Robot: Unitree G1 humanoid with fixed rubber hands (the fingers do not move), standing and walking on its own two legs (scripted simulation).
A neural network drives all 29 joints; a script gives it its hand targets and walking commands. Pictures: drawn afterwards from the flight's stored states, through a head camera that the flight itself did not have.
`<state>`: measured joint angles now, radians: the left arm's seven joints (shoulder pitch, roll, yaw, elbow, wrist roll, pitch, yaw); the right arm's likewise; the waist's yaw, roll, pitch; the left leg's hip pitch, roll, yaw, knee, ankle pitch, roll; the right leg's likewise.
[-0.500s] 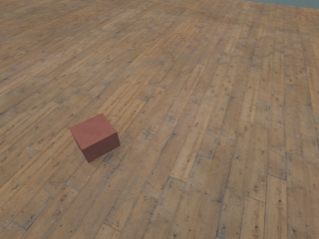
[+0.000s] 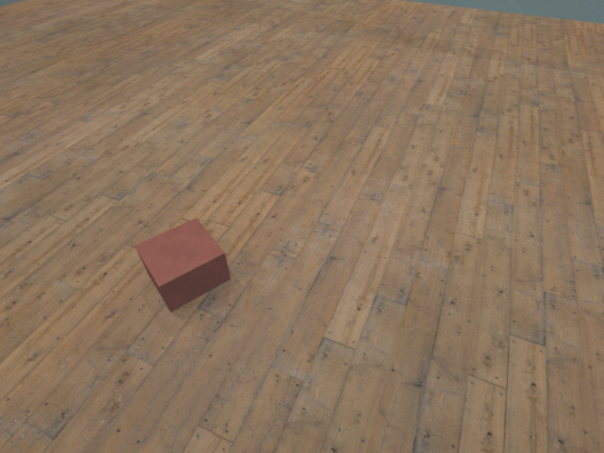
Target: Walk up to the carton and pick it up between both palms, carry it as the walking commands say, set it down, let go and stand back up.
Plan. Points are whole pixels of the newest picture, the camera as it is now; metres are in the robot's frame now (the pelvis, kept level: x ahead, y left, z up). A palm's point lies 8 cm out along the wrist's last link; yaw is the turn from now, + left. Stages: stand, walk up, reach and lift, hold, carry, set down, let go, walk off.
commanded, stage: walk up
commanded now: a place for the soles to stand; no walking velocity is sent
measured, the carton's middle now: (184, 262) +1.02 +0.46 -0.70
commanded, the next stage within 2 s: none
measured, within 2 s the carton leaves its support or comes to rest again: neither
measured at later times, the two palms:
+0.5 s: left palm out of the picture +0.13 +0.38 -0.10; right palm (482, 385) +0.26 -0.26 -0.09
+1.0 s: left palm out of the picture +0.16 +0.44 -0.13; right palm (351, 245) +0.52 -0.09 -0.06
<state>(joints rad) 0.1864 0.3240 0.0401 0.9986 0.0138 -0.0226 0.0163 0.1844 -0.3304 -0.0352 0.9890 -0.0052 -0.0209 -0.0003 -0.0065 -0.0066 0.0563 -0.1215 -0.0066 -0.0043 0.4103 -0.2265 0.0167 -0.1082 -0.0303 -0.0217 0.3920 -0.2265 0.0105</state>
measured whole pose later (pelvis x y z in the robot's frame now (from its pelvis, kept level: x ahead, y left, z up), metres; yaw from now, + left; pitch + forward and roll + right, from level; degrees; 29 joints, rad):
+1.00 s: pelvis +0.25 +0.11 -0.05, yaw +31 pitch -6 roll +1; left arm 0.38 0.49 0.08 0.51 0.04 0.03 -0.06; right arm 0.35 -0.46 -0.02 0.48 -0.02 -0.06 -0.04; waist 0.03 -0.11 0.09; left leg -0.32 -0.01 0.02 0.85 -0.42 0.02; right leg -0.53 -0.12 -0.01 1.17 -0.45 -0.01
